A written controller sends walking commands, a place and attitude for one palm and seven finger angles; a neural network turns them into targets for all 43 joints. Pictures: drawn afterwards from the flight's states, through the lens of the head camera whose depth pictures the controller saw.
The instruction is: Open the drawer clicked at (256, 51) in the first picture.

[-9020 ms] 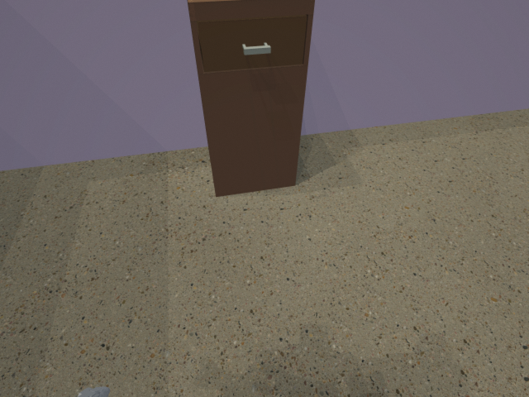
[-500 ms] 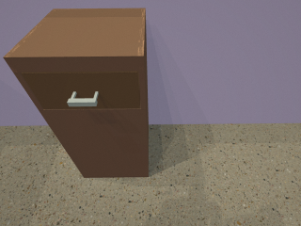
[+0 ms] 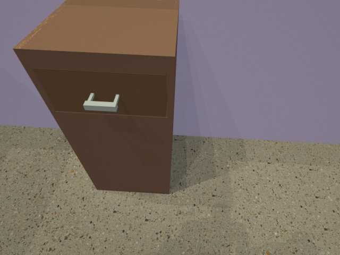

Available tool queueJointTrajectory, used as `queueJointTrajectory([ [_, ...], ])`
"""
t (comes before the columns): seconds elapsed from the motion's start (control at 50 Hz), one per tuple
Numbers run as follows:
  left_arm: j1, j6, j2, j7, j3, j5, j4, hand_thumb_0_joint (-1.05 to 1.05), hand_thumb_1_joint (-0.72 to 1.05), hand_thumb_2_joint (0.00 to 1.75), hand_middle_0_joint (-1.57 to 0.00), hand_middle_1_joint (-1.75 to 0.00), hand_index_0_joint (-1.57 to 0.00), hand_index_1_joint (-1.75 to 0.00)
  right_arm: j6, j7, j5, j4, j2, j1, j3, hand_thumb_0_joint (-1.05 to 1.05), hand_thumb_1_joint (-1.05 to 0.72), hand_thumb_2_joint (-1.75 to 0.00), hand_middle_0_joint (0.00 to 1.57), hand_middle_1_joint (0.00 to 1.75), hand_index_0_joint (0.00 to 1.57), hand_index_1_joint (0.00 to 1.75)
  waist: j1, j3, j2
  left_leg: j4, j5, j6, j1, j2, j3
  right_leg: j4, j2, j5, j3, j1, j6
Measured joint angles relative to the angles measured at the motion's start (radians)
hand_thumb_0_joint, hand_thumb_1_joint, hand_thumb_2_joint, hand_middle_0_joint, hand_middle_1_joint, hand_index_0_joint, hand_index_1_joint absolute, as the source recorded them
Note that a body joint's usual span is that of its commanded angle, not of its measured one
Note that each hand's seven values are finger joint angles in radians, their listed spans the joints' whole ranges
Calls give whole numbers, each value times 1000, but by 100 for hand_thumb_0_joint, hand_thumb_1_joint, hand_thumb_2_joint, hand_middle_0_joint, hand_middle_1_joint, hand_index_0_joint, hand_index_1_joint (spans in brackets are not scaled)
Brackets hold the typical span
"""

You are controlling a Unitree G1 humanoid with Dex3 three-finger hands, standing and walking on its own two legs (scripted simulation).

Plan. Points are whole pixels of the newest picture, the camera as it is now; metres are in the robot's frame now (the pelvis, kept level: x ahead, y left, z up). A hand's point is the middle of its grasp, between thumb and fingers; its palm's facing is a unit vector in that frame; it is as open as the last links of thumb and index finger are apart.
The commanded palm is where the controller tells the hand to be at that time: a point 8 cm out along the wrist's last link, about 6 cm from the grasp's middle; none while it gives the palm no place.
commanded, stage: come to a stop and stand still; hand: left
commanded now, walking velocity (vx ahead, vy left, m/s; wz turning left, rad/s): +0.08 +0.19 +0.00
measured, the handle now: (102, 101) +0.54 +0.26 +0.02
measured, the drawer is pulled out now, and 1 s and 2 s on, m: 0.00 0.00 0.00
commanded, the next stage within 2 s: look again from close up in 1.08 s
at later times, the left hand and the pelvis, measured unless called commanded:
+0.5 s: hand out of the picture +0.04 +0.19 -0.17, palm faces +0.03 -0.98 -0.21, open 7.2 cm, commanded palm none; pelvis +0.02 +0.01 +0.00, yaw +0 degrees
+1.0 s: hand out of the picture +0.03 +0.23 -0.16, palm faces -0.03 -0.97 -0.22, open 7.3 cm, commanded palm none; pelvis +0.01 +0.05 +0.01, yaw -2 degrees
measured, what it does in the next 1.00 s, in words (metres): shifts its weight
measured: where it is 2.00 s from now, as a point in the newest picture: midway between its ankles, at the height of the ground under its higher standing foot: outside the picture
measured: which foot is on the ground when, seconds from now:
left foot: down 0.00-1.00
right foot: down 0.00-1.00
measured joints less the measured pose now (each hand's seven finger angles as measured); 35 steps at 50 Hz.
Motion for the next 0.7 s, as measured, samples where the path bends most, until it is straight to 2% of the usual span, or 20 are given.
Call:
queueJointTrajectory([
  [0.04, 4, 15, 12, 0, 8, 1, -5, 0, 91, 90, -20, -30, -21, -30, -8, 3, -4, -15, 3, 2, -2, 0, -91, -89, 20, 30, 20, 30, 2, -6, -16, -2, -3, 12, -1, -12, 11, 27, -11, -19, 10, -17, -12],
  [0.1, -3, 35, 24, 1, 12, 2, -10, 0, 91, 90, -20, -30, -20, -30, -18, -1, -9, -41, 9, 4, -3, 0, -91, -89, 20, 30, 20, 30, -2, -6, -11, -10, -6, 30, 0, -13, 28, 195, 4, -153, 10, -86, -40],
  [0.14, -17, 36, 26, -1, 14, 1, -17, 0, 91, 90, -20, -30, -20, -30, -20, -4, -14, -52, 14, 5, -1, 0, -91, -89, 20, 30, 20, 30, -10, -1, 0, -28, 2, 32, 5, -16, 31, 260, 16, -175, -5, -116, -51],
  [0.18, -35, 27, 24, -3, 11, -1, -26, 0, 91, 90, -19, -30, -20, -30, -22, -7, -16, -53, 19, 7, 4, 0, -91, -89, 20, 30, 20, 30, -14, 4, 11, -44, 10, 32, 11, -22, 31, 226, 26, -142, -19, -113, -49],
  [0.24, -52, 0, 17, -3, 3, -3, -42, 0, 91, 90, -19, -30, -20, -30, -25, -13, -12, -42, 27, 9, 9, 0, -91, -89, 20, 30, 20, 30, -10, 8, 16, -35, 2, 24, 12, -40, 37, 29, 35, 13, -25, -48, -48],
  [0.26, -58, -10, 6, 0, -1, -2, -38, 0, 91, 90, -19, -30, -20, -30, -25, -14, -7, -32, 22, 6, 8, 0, -92, -89, 20, 30, 20, 30, -8, 9, 33, -21, -9, 20, 10, -33, 35, 15, 43, 8, -27, -38, -59],
  [0.3, -58, -24, -14, 0, -15, -3, -33, 0, 92, 90, -19, -30, -20, -30, -19, -13, 1, -20, 14, 3, 3, 0, -92, -89, 20, 30, 20, 30, -20, 1, 62, 1, -36, 14, 7, -23, 18, 9, 52, -7, -41, -24, -71],
  [0.34, -56, -33, -15, 9, -16, -1, -31, 0, 93, 90, -19, -30, -20, -30, -10, -14, 1, -8, 16, -2, 2, 1, -92, -89, 20, 30, 20, 30, -27, -7, 65, 62, -98, 8, -14, -15, 4, -10, 53, -7, -55, -6, -76],
  [0.38, -55, -37, -9, 13, -17, 1, -30, 0, 94, 90, -20, -30, -20, -30, -4, -14, 3, 2, 18, -11, 2, 1, -93, -89, 20, 30, 20, 30, -23, -7, 53, 102, -115, 3, -31, -3, -8, -36, 55, 5, -61, 13, -79],
  [0.44, -46, -29, 1, 12, -18, -2, -25, 0, 95, 90, -20, -30, -21, -30, -12, -11, 7, 9, 19, -21, 3, 1, -93, -89, 20, 30, 20, 30, -18, -5, 31, -4, -9, -2, -4, 19, -15, -49, 61, 12, -61, 31, -75],
  [0.46, -43, -24, 2, 10, -19, -5, -21, 0, 95, 90, -20, -30, -21, -30, -18, -11, 6, 10, 18, -23, 4, 1, -93, -89, 20, 30, 20, 30, -18, -4, 30, -47, 57, -8, 10, 28, -19, -41, 67, 7, -62, 32, -72],
  [0.48, -41, -18, 6, 8, -19, -8, -12, 0, 95, 90, -20, -30, -21, -30, -23, -13, 4, 17, 21, -26, 5, 1, -93, -89, 20, 30, 20, 30, -17, -3, 19, -53, 69, -18, 20, 27, -14, -36, 65, 2, -58, 36, -68],
  [0.52, -31, -5, 7, 5, -20, -10, 1, 0, 94, 90, -20, -30, -20, -30, -26, -16, 0, 24, 27, -27, 9, 1, -93, -89, 20, 30, 20, 30, -10, -12, 4, -62, 51, -24, 36, 27, -2, -55, 65, 13, -46, 50, -56],
  [0.64, -7, -5, -1, -5, -32, -11, 31, 1, 93, 90, -20, -30, -20, -30, -34, -23, 1, 36, 29, -24, 20, 1, -93, -89, 20, 30, 20, 30, -8, -22, -5, -117, 64, -15, 62, 29, 12, -131, 73, 54, -35, 80, -55],
  [0.7, 6, -30, -21, 12, -45, -6, 27, 0, 93, 90, -20, -30, -20, -30, -22, -13, 5, 0, 9, -31, 14, 1, -93, -89, 20, 30, 20, 30, -12, -8, 30, -40, 35, -6, 1, 47, -5, -132, 93, 71, -34, 55, -49],
])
